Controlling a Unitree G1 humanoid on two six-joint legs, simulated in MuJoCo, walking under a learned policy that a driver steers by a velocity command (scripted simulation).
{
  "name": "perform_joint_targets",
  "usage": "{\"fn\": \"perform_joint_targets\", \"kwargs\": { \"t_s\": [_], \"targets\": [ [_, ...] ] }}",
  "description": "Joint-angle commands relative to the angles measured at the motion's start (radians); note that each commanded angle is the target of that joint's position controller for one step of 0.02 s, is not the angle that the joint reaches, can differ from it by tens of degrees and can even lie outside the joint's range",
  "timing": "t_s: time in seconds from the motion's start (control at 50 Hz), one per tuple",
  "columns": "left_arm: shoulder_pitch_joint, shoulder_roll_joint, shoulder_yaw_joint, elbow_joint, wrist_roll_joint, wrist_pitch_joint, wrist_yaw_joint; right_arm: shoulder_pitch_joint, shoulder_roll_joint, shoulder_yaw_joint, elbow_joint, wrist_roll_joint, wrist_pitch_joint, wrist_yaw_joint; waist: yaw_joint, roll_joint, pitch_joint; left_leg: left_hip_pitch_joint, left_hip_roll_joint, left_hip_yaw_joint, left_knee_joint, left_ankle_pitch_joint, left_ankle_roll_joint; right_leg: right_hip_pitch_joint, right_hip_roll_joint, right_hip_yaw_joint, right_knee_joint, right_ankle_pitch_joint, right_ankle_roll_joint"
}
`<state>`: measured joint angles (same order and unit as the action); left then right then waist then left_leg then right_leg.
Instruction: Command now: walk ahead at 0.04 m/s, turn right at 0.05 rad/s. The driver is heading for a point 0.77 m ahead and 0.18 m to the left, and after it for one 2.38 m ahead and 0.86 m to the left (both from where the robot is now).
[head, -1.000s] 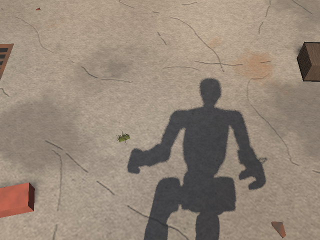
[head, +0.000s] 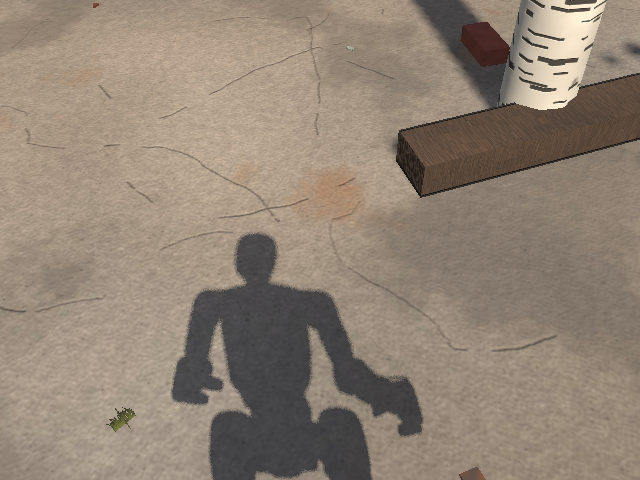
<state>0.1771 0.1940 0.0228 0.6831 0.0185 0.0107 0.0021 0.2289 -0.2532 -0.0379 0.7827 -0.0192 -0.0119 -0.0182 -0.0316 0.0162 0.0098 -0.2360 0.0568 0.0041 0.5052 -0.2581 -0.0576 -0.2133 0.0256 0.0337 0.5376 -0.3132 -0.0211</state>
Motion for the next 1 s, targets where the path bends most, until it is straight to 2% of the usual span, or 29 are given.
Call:
{"fn": "perform_joint_targets", "kwargs": {
  "t_s": [0.02,0.04,0.08,0.1,0.14,0.2,0.24,0.26,0.28,0.3,0.32,0.34,0.36,0.38,0.44,0.5,0.58,0.64,0.7,0.76,0.78,0.8,0.82,0.84,0.86,0.88,0.9,0.94,1.0],
  "targets": [
    [0.0,0.128,0.035,-0.05,-0.003,-0.013,0.007,0.004,-0.089,-0.024,-0.036,0.003,-0.012,-0.007,0.014,-0.073,-0.03,0.029,-0.01,0.013,-0.021,0.062,0.004,-0.025,-0.097,0.118,-0.154,0.064,-0.053],
    [0.016,0.147,0.042,-0.044,-0.008,-0.009,0.01,0.004,-0.088,-0.026,-0.028,0.009,-0.011,-0.009,0.026,-0.087,-0.021,-0.002,-0.038,0.047,0.024,-0.029,0.008,-0.025,-0.101,0.141,-0.179,-0.103,-0.072],
    [0.073,0.215,0.063,-0.029,-0.021,-0.004,0.012,-0.041,-0.092,-0.03,-0.049,0.023,-0.02,-0.009,0.068,-0.16,0.061,-0.177,-0.071,0.076,0.16,-0.161,0.03,-0.021,-0.199,0.308,-0.29,-0.431,-0.152],
    [0.098,0.232,0.068,-0.02,-0.027,-0.01,0.014,-0.077,-0.096,-0.032,-0.069,0.032,-0.031,-0.007,0.084,-0.188,0.104,-0.249,-0.054,0.046,0.225,-0.193,0.052,-0.022,-0.257,0.403,-0.335,-0.474,-0.194],
    [0.129,0.218,0.066,-0.002,-0.029,-0.035,0.017,-0.102,-0.106,-0.039,-0.09,0.049,-0.057,0.006,0.09,-0.215,0.122,-0.389,0.003,-0.03,0.357,-0.28,0.098,0.054,-0.334,0.5,-0.358,-0.39,-0.243],
    [0.069,0.204,0.064,-0.007,-0.042,-0.05,0.011,-0.076,-0.092,-0.031,-0.076,0.052,-0.085,0.033,0.058,-0.145,0.073,-0.314,0.022,-0.02,0.215,-0.228,0.139,0.088,-0.294,0.373,-0.33,-0.19,-0.208],
    [0.004,0.213,0.067,-0.014,-0.05,-0.039,0.003,0.047,-0.082,-0.033,-0.015,0.04,-0.092,0.046,-0.016,-0.12,0.009,0.012,-0.05,0.064,0.031,0.039,0.125,-0.061,-0.204,0.217,-0.263,-0.073,-0.16],
    [0.014,0.193,0.062,-0.009,-0.044,-0.036,0.001,0.131,-0.093,-0.042,0.024,0.033,-0.088,0.047,-0.045,-0.101,-0.022,0.16,-0.088,0.085,0.021,0.09,0.106,-0.135,-0.166,0.169,-0.196,-0.066,-0.137],
    [0.007,0.15,0.049,-0.012,-0.035,-0.041,0.0,0.222,-0.118,-0.052,0.045,0.034,-0.085,0.042,-0.082,-0.049,-0.04,0.279,-0.04,0.012,-0.006,0.047,0.117,-0.224,-0.117,0.11,-0.056,-0.056,-0.096],
    [-0.006,0.073,0.026,-0.042,-0.018,-0.053,-0.001,0.317,-0.217,-0.07,0.042,0.031,-0.086,0.031,-0.101,0.211,-0.064,0.377,0.2,-0.36,-0.183,-0.087,0.206,-0.385,-0.002,-0.022,0.323,-0.132,-0.007],
    [0.007,0.126,0.042,-0.074,-0.044,-0.072,0.006,0.329,-0.264,-0.076,0.03,0.019,-0.094,0.042,-0.086,0.309,-0.055,0.374,0.343,-0.73,-0.326,-0.288,0.342,-0.552,0.043,0.036,0.536,-0.282,0.005],
    [0.021,0.182,0.057,-0.057,-0.065,-0.087,0.004,0.238,-0.207,-0.058,0.005,0.021,-0.1,0.041,-0.049,0.174,0.031,0.328,0.344,-0.698,-0.336,-0.398,0.344,-0.633,-0.035,0.086,0.636,-0.211,-0.012],
    [0.017,0.193,0.06,-0.043,-0.065,-0.094,-0.001,0.186,-0.166,-0.046,-0.009,0.023,-0.102,0.039,-0.031,0.115,0.079,0.292,0.297,-0.582,-0.332,-0.368,0.306,-0.657,-0.075,0.073,0.642,-0.096,-0.03],
    [0.019,0.178,0.06,-0.026,-0.052,-0.098,-0.001,0.149,-0.161,-0.041,-0.019,0.017,-0.102,0.04,-0.015,0.07,0.08,0.27,0.252,-0.488,-0.338,-0.265,0.275,-0.641,-0.102,0.059,0.617,-0.006,-0.037],
    [0.02,0.155,0.062,-0.008,-0.034,-0.092,-0.014,0.157,-0.123,-0.024,-0.012,0.015,-0.097,0.038,-0.003,0.083,0.054,0.241,0.165,-0.274,-0.352,0.108,0.231,-0.565,-0.13,0.018,0.542,0.149,-0.023],
    [-0.035,0.129,0.056,-0.026,-0.029,-0.084,-0.017,0.204,-0.126,-0.022,0.01,0.02,-0.088,0.03,-0.012,0.058,0.043,0.263,0.143,-0.169,-0.352,0.369,0.235,-0.589,-0.123,-0.016,0.448,0.229,0.011],
    [-0.186,0.093,0.036,-0.073,-0.036,-0.095,-0.032,0.23,-0.137,-0.02,0.027,0.021,-0.073,0.011,-0.047,0.063,0.079,0.212,0.11,-0.082,-0.387,0.382,0.215,-0.511,-0.094,-0.056,0.178,0.386,0.028],
    [-0.27,0.095,0.031,-0.099,-0.042,-0.105,-0.049,0.268,-0.151,-0.024,0.05,0.028,-0.069,0.007,-0.065,0.06,0.114,0.237,0.139,-0.079,-0.393,0.356,0.228,-0.478,-0.071,-0.067,0.057,0.421,0.016],
    [-0.316,0.11,0.032,-0.121,-0.045,-0.117,-0.066,0.275,-0.159,-0.03,0.069,0.035,-0.059,0.004,-0.048,0.066,0.125,0.329,0.183,-0.08,-0.344,0.462,0.231,-0.478,-0.057,-0.062,-0.008,0.36,-0.024],
    [-0.19,0.173,0.058,-0.094,-0.039,-0.117,-0.061,0.247,-0.196,-0.045,0.067,0.031,-0.046,-0.003,0.043,0.12,-0.004,0.402,0.186,-0.064,-0.143,0.941,0.204,-0.269,0.016,-0.105,-0.021,0.25,-0.086],
    [-0.03,0.214,0.079,-0.048,-0.04,-0.113,-0.051,0.223,-0.196,-0.043,0.062,0.027,-0.037,-0.004,0.13,0.117,-0.106,0.358,0.15,-0.031,0.044,1.043,0.18,-0.051,0.038,-0.123,-0.053,0.283,-0.12],
    [0.167,0.26,0.093,-0.002,-0.029,-0.107,-0.035,0.21,-0.178,-0.032,0.041,0.016,-0.038,-0.007,0.208,0.081,-0.248,0.123,0.122,-0.033,0.309,0.823,0.156,0.31,-0.094,0.02,0.003,0.297,-0.178],
    [0.263,0.349,0.111,0.024,-0.012,-0.108,-0.033,0.354,-0.019,0.012,0.02,0.01,-0.055,0.009,0.126,-0.205,-0.423,-0.305,-0.085,-0.037,0.732,0.015,0.084,0.715,-0.386,0.536,-0.035,0.112,-0.357],
    [0.274,0.25,0.088,0.041,-0.021,-0.105,-0.03,0.324,-0.096,-0.001,0.045,0.037,-0.084,0.018,0.164,-0.203,-0.469,-0.428,-0.114,-0.182,0.866,-0.3,0.095,0.708,-0.419,0.76,-0.204,-0.03,-0.369],
    [0.176,0.214,0.073,0.038,-0.03,-0.101,-0.024,0.188,-0.167,-0.024,-0.004,0.068,-0.098,0.024,0.147,-0.167,-0.245,-0.514,-0.048,-0.152,0.885,-0.236,0.103,0.535,-0.374,0.585,-0.244,-0.049,-0.303],
    [0.093,0.187,0.064,0.031,-0.03,-0.101,-0.022,0.117,-0.165,-0.021,-0.023,0.07,-0.104,0.021,0.112,-0.068,-0.13,-0.488,0.008,-0.123,0.831,-0.135,0.108,0.349,-0.342,0.433,-0.277,0.028,-0.264],
    [0.041,0.16,0.056,0.03,-0.022,-0.105,-0.026,0.09,-0.151,-0.025,-0.022,0.057,-0.099,0.016,0.074,-0.02,-0.062,-0.447,0.042,-0.105,0.771,-0.076,0.101,0.205,-0.302,0.333,-0.311,0.121,-0.239],
    [-0.002,0.133,0.052,0.043,-0.008,-0.123,-0.032,0.152,-0.117,-0.027,0.0,0.05,-0.067,0.012,0.012,-0.074,-0.038,-0.33,0.086,-0.117,0.711,-0.015,0.09,0.053,-0.249,0.199,-0.38,0.182,-0.216],
    [-0.006,0.159,0.058,0.086,-0.002,-0.146,-0.033,0.14,-0.089,-0.026,-0.011,0.044,-0.035,-0.001,-0.011,-0.075,0.028,-0.331,0.081,-0.117,0.641,0.022,0.054,-0.059,-0.244,0.048,-0.413,0.464,-0.219]
  ]
}}
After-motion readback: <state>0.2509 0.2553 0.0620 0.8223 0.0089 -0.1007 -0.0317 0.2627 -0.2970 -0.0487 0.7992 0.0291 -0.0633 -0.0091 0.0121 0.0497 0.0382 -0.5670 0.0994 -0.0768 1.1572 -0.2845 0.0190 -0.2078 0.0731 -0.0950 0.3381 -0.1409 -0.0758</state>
